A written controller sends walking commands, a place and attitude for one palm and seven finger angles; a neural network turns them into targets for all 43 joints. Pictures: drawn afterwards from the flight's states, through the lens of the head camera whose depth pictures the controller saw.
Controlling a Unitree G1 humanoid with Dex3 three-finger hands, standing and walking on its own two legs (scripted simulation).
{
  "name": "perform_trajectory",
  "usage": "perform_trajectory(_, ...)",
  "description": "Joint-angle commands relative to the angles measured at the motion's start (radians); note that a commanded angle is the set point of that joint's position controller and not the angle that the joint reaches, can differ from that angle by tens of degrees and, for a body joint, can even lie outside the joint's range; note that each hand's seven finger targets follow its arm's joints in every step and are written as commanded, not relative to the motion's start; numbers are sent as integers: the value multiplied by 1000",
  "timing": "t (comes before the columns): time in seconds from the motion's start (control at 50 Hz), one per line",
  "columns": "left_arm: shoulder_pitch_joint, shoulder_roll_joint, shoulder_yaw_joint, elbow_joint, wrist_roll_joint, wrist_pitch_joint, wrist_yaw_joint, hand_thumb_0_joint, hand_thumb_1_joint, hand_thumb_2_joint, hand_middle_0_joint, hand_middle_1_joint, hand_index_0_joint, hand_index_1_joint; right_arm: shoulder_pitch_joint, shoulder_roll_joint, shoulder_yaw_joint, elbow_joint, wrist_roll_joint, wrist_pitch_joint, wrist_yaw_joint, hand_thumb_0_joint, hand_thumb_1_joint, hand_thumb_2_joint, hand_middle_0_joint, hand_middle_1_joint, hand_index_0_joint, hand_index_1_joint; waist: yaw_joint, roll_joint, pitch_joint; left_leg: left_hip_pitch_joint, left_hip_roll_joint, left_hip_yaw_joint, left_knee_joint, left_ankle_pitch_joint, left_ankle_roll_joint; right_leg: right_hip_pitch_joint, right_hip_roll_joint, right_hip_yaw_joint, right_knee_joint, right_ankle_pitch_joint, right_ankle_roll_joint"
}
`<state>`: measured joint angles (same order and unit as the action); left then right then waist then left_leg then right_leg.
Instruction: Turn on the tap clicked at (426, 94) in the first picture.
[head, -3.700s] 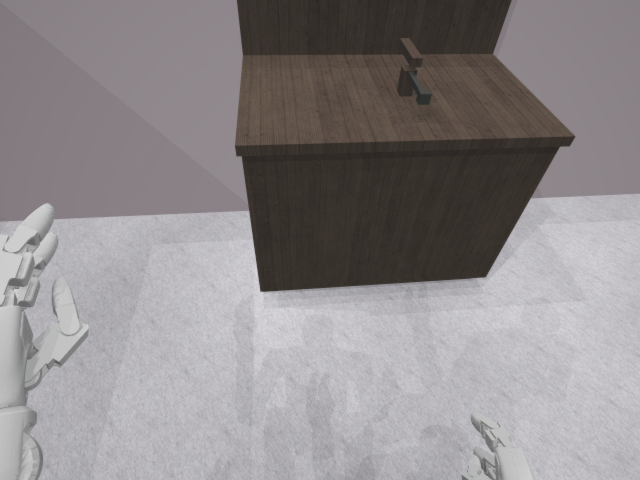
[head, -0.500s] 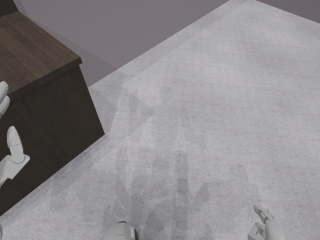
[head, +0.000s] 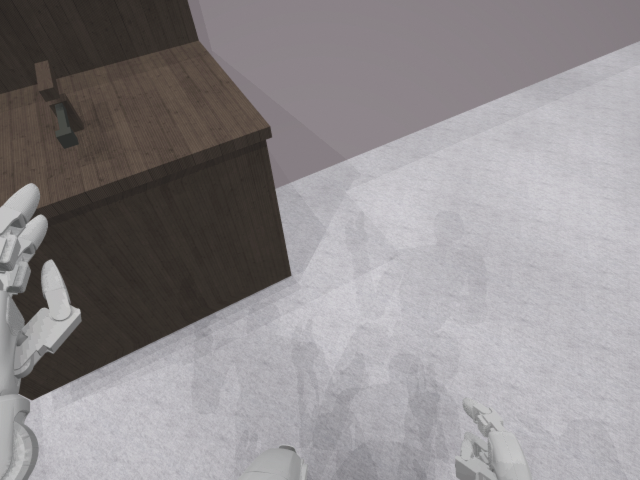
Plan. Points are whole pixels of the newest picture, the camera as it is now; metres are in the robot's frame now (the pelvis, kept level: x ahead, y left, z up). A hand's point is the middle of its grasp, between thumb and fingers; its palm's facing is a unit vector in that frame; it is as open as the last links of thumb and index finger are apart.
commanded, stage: turn to face it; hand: left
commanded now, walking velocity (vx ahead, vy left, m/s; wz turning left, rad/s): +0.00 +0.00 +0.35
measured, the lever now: (67, 137) +0.66 +0.59 +0.03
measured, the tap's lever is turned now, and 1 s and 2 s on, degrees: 0 0 0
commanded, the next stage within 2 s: take the last steps up to it in 0.20 s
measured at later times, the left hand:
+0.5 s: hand out of the picture +0.11 +0.26 +0.19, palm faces +0.56 -0.74 -0.38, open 7.4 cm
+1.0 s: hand out of the picture +0.10 +0.31 +0.19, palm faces +0.63 -0.69 -0.36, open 7.4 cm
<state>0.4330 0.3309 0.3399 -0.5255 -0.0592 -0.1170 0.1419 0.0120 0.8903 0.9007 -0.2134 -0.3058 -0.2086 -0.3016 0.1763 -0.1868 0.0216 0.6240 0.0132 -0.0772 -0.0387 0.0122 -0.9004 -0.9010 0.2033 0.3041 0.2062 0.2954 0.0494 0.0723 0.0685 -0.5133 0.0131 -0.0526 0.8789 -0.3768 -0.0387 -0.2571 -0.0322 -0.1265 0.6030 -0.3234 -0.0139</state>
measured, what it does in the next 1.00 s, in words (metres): steps on the spot: left foot, then right foot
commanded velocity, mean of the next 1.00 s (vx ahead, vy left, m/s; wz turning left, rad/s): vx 0.22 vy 0.06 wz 0.13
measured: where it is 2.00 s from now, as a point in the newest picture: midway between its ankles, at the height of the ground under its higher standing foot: outside the picture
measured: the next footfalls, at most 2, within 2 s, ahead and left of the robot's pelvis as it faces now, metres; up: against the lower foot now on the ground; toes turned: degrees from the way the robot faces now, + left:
left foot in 0.30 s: -0.02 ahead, +0.12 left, +0.00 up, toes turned +14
right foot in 0.58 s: +0.01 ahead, -0.11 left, +0.00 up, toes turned +6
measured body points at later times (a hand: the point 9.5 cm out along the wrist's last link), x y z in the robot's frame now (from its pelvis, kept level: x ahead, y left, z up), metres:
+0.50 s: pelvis -0.05 -0.01 +0.01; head -0.04 +0.00 +0.46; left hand +0.08 +0.30 +0.21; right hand +0.15 -0.18 -0.08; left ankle -0.06 +0.11 -0.73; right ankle -0.03 -0.12 -0.69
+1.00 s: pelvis -0.04 +0.02 +0.00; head -0.03 +0.03 +0.45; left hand +0.07 +0.34 +0.21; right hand +0.18 -0.21 -0.07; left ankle -0.03 +0.13 -0.73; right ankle -0.03 -0.12 -0.72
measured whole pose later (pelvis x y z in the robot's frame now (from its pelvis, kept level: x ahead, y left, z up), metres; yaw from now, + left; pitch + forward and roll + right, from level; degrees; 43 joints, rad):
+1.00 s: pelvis -0.04 +0.02 +0.00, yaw +15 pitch -1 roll +0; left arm 0.46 0.37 0.35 -0.53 -0.03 -0.24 0.18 0.01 0.89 0.90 -0.22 -0.31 -0.21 -0.30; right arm 0.25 -0.27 -0.06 0.60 0.01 -0.08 -0.08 0.01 -0.91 -0.90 0.20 0.30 0.20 0.29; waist 0.01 -0.03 0.02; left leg -0.28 0.05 0.15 0.53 -0.23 0.02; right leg -0.21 -0.10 -0.12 0.60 -0.36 0.02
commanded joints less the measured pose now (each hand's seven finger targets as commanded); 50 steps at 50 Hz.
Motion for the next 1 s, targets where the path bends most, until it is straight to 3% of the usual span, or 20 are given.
perform_trajectory(0.0,-97,211,105,-225,16,-78,26,0,900,900,-200,-300,-200,-300,-123,-81,-38,-167,-8,-37,-40,0,-900,-900,200,300,200,300,-44,-197,-89,-78,23,46,400,-45,-31,32,-335,194,-288,396,-101)
perform_trajectory(0.06,-35,230,148,-186,27,-105,42,0,900,900,-200,-300,-200,-300,-106,-84,-45,-174,-17,-28,-62,0,-900,-900,200,300,200,300,-41,-211,-133,-11,28,111,176,-58,-24,128,-299,73,-215,687,-84)
perform_trajectory(0.16,64,212,169,-220,22,-118,64,0,900,900,-200,-300,-200,-300,-62,-84,-56,-221,-26,-14,-56,0,-900,-900,200,300,200,300,-12,-251,-226,65,4,186,-148,-82,1,256,-312,104,-146,788,-111)
perform_trajectory(0.22,50,194,151,-238,17,-123,69,0,900,900,-200,-300,-200,-300,-10,-97,-68,-220,-20,-5,-49,0,-900,-900,200,300,200,300,-54,-224,-269,222,-15,190,-402,96,6,235,-277,64,-32,735,-55)
perform_trajectory(0.24,26,191,137,-256,13,-126,69,0,900,900,-200,-300,-200,-300,2,-107,-76,-220,-17,-1,-50,0,-900,-900,200,300,200,300,-73,-173,-277,327,15,173,-474,248,20,167,-239,36,47,640,-13)
perform_trajectory(0.28,3,204,121,-290,1,-153,56,0,900,900,-200,-300,-200,-300,-7,-158,-93,-237,-4,-19,-42,0,-900,-900,200,300,200,300,-51,169,-240,494,340,-199,-482,899,163,-169,-64,13,268,-124,70)
perform_trajectory(0.3,72,194,129,-207,20,-162,45,0,900,900,-200,-300,-200,-300,18,-136,-78,-217,-19,-28,-33,0,-900,-900,200,300,200,300,-52,203,-208,506,378,-272,-481,1025,228,-278,-30,62,382,-304,69)
perform_trajectory(0.38,-51,203,107,-322,36,-172,29,0,900,900,-200,-300,-200,-300,-31,-146,-87,-172,-5,-58,-3,0,-900,-900,200,300,200,300,-54,177,-163,350,253,-103,-505,489,218,-220,-33,56,359,-116,66)
perform_trajectory(0.52,-69,172,94,-119,31,-137,28,0,900,900,-200,-300,-200,-300,-47,-134,-64,-129,-14,-56,-28,0,-900,-900,200,300,200,300,-40,109,-105,67,193,-99,-536,-215,176,131,28,-25,-55,-114,52)
perform_trajectory(0.54,-80,175,91,-93,38,-130,27,0,900,900,-200,-300,-200,-300,-46,-125,-63,-125,-12,-48,-30,0,-900,-900,200,300,200,300,-34,34,-114,0,149,-47,-420,-237,143,217,-10,26,-161,-110,27)
perform_trajectory(0.58,-108,223,110,-58,36,-121,22,0,900,900,-200,-300,-200,-300,-79,-99,-59,-146,-11,-41,-26,0,-900,-900,200,300,200,300,-21,-383,-56,-229,-28,90,168,-207,46,180,-397,651,-457,-342,-155)
perform_trajectory(0.6,-170,221,100,-77,25,-128,24,0,900,900,-200,-300,-200,-300,-96,-136,-72,-140,-19,-54,-22,0,-900,-900,200,300,200,300,-33,-389,-41,-231,4,-1,309,-98,28,102,-436,725,-493,-379,-157)
perform_trajectory(0.64,-119,205,97,-59,28,-157,11,0,900,900,-200,-300,-200,-300,-67,-119,-59,-99,-18,-48,-21,0,-900,-900,200,300,200,300,-50,-211,-32,-203,46,14,376,50,5,85,-343,457,-419,-129,-132)
perform_trajectory(0.68,-137,205,88,-92,36,-168,9,0,900,900,-200,-300,-200,-300,-83,-116,-55,-101,-8,-36,-27,0,-900,-900,200,300,200,300,-53,-185,-68,-167,59,49,321,81,2,113,-296,264,-369,96,-103)
perform_trajectory(0.76,-54,221,125,-118,39,-183,25,0,900,900,-200,-300,-200,-300,-68,-113,-69,-128,-17,-41,-29,0,-900,-900,200,300,200,300,-37,-184,-116,-55,57,134,21,102,19,156,-275,188,-335,255,-118)
perform_trajectory(0.84,-24,204,131,-161,32,-170,46,0,900,900,-200,-300,-200,-300,-50,-106,-77,-167,-16,-49,-29,0,-900,-900,200,300,200,300,-20,-261,-141,72,35,210,-196,78,34,164,-275,195,-322,152,-131)
perform_trajectory(0.92,-76,180,108,-170,31,-163,57,0,900,900,-200,-300,-200,-300,-26,-123,-89,-174,-11,-48,-45,0,-900,-900,200,300,200,300,-46,-184,-143,318,27,235,-431,114,45,66,-198,150,-185,0,-78)
perform_trajectory(0.94,-105,179,101,-188,32,-172,55,0,900,900,-200,-300,-200,-300,-11,-143,-99,-175,-7,-47,-53,0,-900,-900,200,300,200,300,-62,-42,-151,432,73,164,-474,109,70,-31,-151,120,-40,-15,-46)
perform_trajectory(0.96,-121,165,94,-199,32,-178,55,0,900,900,-200,-300,-200,-300,-9,-173,-104,-181,-4,-44,-52,0,-900,-900,200,300,200,300,-73,190,-156,526,243,-98,-541,156,148,-202,-34,33,202,-97,8)
perform_trajectory(0.98,-144,174,76,-195,39,-193,50,0,900,900,-200,-300,-200,-300,-20,-157,-96,-192,-1,-49,-44,0,-900,-900,200,300,200,300,-66,274,-154,543,389,-328,-618,174,225,-329,5,32,430,-316,20)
